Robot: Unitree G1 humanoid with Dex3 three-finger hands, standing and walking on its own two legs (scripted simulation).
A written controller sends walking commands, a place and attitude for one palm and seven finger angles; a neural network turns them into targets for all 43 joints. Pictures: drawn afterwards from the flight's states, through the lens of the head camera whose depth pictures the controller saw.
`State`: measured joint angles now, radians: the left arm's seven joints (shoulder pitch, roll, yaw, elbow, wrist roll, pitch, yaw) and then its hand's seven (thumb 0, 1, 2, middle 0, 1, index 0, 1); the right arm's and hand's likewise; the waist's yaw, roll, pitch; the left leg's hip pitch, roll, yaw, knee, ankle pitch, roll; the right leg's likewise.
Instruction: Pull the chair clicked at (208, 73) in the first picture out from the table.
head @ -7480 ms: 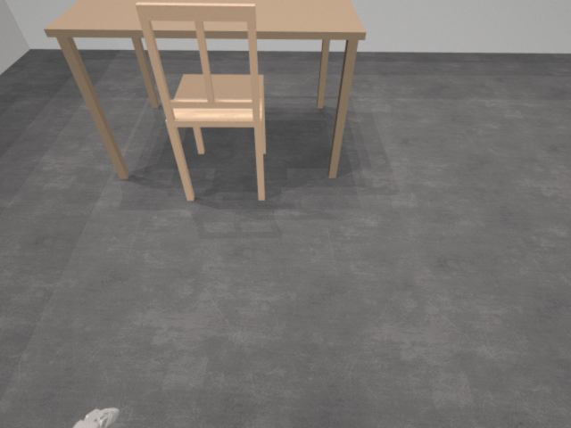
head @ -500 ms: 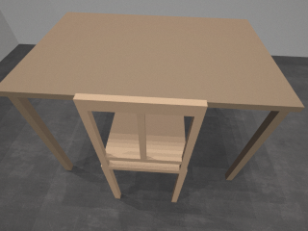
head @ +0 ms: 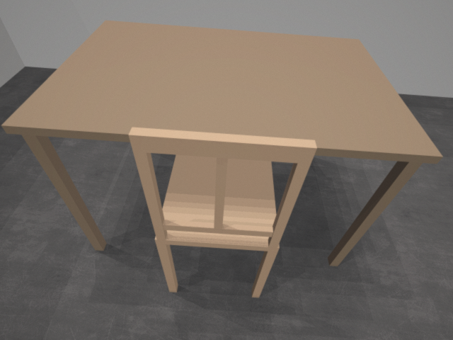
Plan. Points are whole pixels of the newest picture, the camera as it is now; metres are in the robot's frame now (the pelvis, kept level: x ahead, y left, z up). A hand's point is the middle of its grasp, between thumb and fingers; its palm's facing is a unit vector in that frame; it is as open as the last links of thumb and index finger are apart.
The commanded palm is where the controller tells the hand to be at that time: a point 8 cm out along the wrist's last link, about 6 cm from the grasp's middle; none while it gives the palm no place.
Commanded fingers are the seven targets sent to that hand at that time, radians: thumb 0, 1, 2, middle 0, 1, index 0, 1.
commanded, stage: look again from close up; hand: left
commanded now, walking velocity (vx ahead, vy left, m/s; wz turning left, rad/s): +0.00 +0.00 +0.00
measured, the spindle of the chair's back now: (220, 195) +0.47 +0.04 -0.08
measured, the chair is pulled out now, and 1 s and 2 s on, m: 0.00 0.00 0.00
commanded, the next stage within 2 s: raise the hand toward the chair's back in 1.28 s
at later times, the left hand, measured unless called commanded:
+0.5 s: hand out of the picture -0.07 +0.20 -0.17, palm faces +0.02 -0.98 -0.18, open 7.3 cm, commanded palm none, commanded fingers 0.00 0.90 0.90 -0.20 -0.30 -0.20 -0.30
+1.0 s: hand out of the picture -0.03 +0.17 -0.17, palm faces +0.01 -0.99 -0.15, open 7.3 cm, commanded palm none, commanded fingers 0.00 0.90 0.90 -0.20 -0.30 -0.20 -0.30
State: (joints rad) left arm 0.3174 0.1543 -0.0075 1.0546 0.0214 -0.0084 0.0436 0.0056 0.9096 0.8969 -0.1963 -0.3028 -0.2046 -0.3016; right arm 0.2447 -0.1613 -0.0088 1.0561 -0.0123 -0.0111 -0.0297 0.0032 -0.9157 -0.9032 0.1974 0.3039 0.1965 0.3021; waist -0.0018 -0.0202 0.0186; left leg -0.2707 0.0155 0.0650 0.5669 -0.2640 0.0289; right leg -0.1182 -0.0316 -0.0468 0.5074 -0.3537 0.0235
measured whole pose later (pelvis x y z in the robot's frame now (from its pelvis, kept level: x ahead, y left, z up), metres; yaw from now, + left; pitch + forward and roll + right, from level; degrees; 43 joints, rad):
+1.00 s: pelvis -0.01 +0.02 +0.01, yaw +0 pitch -1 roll +0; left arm 0.34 0.14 -0.02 1.08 0.02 -0.01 0.04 0.00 0.91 0.90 -0.20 -0.30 -0.20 -0.30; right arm 0.27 -0.15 0.00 1.12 0.00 -0.01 -0.02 0.01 -0.92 -0.90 0.20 0.30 0.20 0.30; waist 0.00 -0.03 0.02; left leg -0.25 -0.02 0.09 0.44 -0.18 0.06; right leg -0.12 -0.06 -0.03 0.43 -0.29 0.05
